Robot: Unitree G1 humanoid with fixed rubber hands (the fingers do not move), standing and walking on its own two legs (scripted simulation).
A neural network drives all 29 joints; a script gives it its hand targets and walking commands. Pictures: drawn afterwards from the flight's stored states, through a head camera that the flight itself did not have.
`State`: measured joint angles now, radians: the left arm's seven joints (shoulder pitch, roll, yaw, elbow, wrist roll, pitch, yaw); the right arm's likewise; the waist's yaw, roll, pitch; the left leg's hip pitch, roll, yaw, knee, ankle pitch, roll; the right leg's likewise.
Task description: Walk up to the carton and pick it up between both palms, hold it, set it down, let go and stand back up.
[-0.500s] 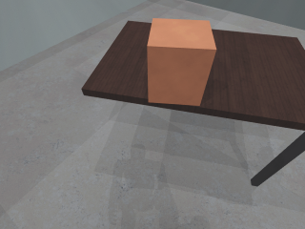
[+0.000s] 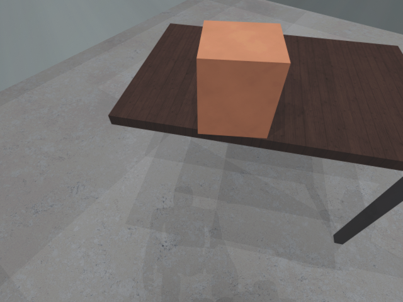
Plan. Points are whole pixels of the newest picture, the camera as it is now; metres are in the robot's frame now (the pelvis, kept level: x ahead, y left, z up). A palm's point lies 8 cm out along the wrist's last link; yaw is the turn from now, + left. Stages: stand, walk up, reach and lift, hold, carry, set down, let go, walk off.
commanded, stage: walk up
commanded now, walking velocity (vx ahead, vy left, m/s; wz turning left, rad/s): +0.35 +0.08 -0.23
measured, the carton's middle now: (236, 81) +0.66 -0.08 +0.06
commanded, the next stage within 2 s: none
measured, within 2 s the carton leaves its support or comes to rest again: neither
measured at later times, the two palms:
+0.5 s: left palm (94, 273) +0.19 +0.26 -0.15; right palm out of the picture -0.03 -0.13 -0.11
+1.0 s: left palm (128, 251) +0.23 +0.19 -0.12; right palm (304, 226) +0.31 -0.25 -0.14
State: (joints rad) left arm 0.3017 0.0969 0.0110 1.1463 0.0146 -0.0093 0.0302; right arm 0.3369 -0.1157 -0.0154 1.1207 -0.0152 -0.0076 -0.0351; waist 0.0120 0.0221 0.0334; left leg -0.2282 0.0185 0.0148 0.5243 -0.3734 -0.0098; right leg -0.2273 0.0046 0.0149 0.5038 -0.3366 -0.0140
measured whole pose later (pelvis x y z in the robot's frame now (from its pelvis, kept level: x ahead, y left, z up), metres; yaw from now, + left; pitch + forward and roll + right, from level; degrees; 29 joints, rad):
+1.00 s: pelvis +0.27 -0.03 +0.01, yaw -5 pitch -2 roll +1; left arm 0.39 0.12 0.03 1.14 0.02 -0.07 0.02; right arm 0.19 -0.16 -0.05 1.03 -0.03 -0.02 0.00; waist 0.01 0.03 0.06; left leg -0.50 0.12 0.08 0.88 -0.20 -0.01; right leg -0.11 0.00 -0.19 0.33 -0.20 -0.08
